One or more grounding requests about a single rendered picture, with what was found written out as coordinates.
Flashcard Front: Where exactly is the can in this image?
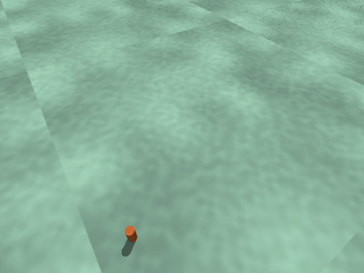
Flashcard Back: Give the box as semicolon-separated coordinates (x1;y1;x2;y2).
125;226;137;242

